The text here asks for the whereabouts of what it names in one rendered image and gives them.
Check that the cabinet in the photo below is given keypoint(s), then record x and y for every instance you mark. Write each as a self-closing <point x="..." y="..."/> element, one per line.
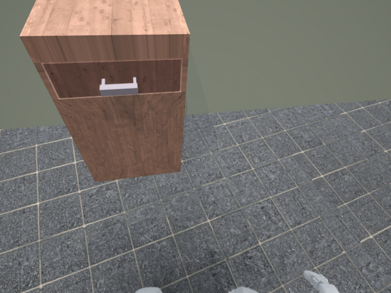
<point x="123" y="136"/>

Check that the robot right hand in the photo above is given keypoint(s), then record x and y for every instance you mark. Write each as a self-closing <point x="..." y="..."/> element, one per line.
<point x="319" y="282"/>

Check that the handle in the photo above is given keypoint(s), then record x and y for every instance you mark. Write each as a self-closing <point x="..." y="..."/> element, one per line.
<point x="118" y="89"/>

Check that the drawer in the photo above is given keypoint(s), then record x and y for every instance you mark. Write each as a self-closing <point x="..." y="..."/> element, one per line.
<point x="83" y="78"/>

